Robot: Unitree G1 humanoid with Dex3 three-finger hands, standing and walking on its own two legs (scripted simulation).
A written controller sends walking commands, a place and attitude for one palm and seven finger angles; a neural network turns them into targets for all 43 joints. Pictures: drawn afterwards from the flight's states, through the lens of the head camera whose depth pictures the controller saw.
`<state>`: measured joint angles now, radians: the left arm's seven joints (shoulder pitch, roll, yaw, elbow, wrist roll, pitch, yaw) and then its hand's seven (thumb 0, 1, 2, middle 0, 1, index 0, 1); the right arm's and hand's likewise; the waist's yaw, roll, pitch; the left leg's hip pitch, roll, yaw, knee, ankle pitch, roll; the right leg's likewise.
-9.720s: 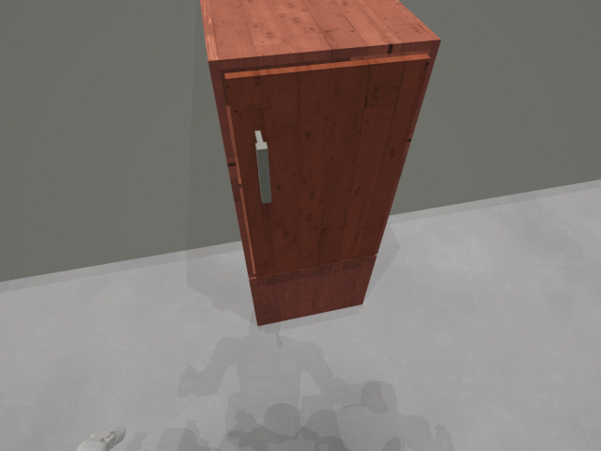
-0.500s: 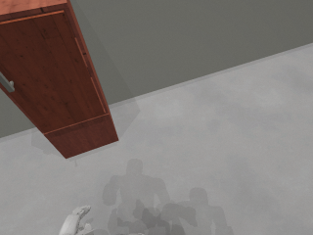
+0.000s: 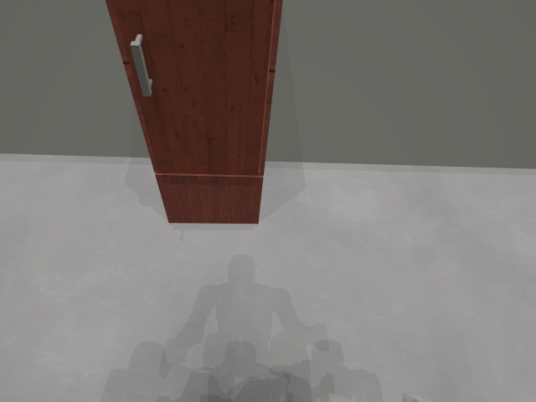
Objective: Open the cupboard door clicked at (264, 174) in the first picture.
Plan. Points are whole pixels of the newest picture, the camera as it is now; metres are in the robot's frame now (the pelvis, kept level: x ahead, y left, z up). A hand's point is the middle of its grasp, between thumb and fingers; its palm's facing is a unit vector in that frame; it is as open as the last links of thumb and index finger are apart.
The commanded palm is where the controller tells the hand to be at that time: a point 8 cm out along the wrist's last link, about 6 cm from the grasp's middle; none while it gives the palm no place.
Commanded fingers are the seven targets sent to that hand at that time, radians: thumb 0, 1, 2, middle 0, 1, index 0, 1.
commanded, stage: turn to face it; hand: left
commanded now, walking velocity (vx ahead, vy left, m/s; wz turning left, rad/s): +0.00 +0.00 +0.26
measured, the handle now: (143, 66) +0.81 +0.38 +0.01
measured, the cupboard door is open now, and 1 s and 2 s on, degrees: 0 0 0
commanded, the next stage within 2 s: take the last steps up to it in 0.06 s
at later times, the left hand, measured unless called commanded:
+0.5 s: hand out of the picture +0.03 +0.16 -0.14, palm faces +0.18 -0.95 -0.24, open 7.3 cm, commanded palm none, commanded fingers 0.00 0.90 0.90 -0.20 -0.30 -0.20 -0.30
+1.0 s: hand out of the picture +0.05 +0.23 -0.18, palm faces +0.27 -0.95 -0.17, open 7.4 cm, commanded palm none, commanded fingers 0.00 0.90 0.90 -0.20 -0.30 -0.20 -0.30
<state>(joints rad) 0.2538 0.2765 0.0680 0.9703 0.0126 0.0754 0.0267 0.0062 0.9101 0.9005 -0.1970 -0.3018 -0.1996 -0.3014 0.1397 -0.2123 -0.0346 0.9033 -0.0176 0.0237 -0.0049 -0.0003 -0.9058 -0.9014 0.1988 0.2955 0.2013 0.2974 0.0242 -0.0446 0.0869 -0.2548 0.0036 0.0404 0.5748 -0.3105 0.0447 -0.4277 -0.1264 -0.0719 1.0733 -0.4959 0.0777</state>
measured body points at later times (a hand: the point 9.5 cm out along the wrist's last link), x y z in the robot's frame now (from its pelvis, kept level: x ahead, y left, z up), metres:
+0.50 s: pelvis +0.03 -0.03 +0.01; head +0.01 -0.06 +0.46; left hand +0.02 +0.21 -0.13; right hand +0.04 -0.27 -0.16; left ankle +0.02 +0.11 -0.66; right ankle +0.00 -0.12 -0.73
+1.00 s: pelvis +0.17 +0.09 -0.01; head +0.20 +0.10 +0.44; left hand +0.04 +0.28 -0.16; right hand +0.31 -0.11 -0.15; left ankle +0.20 +0.19 -0.73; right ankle +0.08 -0.07 -0.65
